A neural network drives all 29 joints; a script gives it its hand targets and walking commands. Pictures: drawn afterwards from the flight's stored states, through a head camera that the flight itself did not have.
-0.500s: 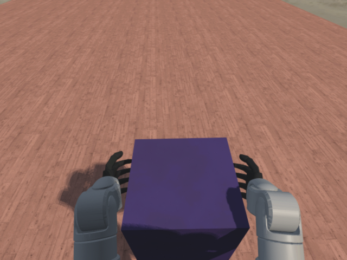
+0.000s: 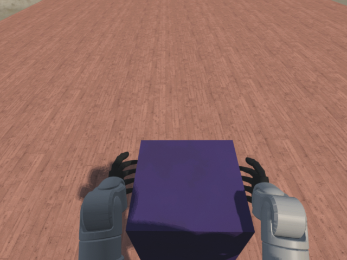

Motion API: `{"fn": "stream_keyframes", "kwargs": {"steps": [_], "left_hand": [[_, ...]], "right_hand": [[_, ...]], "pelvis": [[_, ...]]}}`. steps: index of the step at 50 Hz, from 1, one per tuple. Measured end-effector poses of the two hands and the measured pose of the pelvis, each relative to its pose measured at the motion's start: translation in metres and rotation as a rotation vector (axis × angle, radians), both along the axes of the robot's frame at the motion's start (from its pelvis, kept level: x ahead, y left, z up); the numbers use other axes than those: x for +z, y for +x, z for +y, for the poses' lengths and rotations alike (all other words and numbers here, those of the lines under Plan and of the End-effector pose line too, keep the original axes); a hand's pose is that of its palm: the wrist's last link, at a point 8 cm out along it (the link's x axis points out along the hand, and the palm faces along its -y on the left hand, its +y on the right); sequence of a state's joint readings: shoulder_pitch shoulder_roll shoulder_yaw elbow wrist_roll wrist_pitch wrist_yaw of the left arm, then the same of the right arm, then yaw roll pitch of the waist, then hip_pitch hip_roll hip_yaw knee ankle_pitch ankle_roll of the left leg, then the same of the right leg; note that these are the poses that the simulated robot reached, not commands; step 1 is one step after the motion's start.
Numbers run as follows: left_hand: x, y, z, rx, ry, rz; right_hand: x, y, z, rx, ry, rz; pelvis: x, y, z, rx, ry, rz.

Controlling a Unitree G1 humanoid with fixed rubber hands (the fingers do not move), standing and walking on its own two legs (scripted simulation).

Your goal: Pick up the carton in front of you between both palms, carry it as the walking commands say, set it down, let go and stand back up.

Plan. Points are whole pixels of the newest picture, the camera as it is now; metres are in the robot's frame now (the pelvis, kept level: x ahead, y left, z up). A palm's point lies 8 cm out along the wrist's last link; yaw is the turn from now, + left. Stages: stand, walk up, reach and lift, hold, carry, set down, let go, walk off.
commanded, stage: carry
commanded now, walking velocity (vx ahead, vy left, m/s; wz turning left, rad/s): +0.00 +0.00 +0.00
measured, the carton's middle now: (186, 206) +0.27 +0.00 +0.01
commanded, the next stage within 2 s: none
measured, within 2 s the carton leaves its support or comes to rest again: neither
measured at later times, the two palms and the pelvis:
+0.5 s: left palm (107, 190) +0.27 +0.17 +0.09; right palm (246, 188) +0.27 -0.13 +0.08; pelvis +0.01 +0.01 -0.01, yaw +1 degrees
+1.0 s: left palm (104, 213) +0.23 +0.18 +0.05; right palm (243, 212) +0.23 -0.12 +0.05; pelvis -0.03 +0.02 +0.00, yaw +1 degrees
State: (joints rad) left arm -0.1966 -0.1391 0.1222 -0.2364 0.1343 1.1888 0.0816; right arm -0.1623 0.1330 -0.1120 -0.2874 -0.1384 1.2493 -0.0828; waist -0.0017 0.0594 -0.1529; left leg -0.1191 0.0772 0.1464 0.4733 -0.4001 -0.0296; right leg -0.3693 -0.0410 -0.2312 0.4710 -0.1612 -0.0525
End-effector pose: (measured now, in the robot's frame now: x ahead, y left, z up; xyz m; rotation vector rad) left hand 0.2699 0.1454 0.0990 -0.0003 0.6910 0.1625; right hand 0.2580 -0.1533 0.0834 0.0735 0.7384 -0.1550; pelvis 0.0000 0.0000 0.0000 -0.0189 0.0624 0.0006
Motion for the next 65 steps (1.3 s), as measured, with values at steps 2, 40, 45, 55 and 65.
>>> {"fn": "stream_keyframes", "kwargs": {"steps": [2, 40, 45, 55, 65], "left_hand": [[-0.004, 0.008, 0.0, 0.006, -0.008, 0.013], [-0.031, -0.033, 0.029, 0.017, 0.0, 0.014], [-0.037, -0.038, 0.031, 0.011, 0.013, 0.007], [-0.057, -0.035, 0.032, -0.011, 0.047, 0.003], [-0.065, -0.02, 0.031, -0.013, 0.048, -0.046]], "right_hand": [[-0.003, 0.009, 0.0, 0.005, -0.006, 0.013], [-0.021, -0.021, 0.029, 0.067, -0.068, 0.012], [-0.027, -0.025, 0.031, 0.081, -0.078, 0.003], [-0.048, -0.021, 0.033, 0.107, -0.109, -0.005], [-0.057, -0.008, 0.033, 0.101, -0.112, -0.054]], "pelvis": [[0.0, 0.007, -0.001, 0.005, 0.003, 0.008], [-0.004, -0.02, 0.017, 0.019, 0.014, -0.046], [-0.004, -0.027, 0.018, 0.02, 0.017, -0.047], [-0.004, -0.038, 0.018, 0.02, 0.022, -0.049], [-0.005, -0.043, 0.019, 0.02, 0.021, -0.043]]}}
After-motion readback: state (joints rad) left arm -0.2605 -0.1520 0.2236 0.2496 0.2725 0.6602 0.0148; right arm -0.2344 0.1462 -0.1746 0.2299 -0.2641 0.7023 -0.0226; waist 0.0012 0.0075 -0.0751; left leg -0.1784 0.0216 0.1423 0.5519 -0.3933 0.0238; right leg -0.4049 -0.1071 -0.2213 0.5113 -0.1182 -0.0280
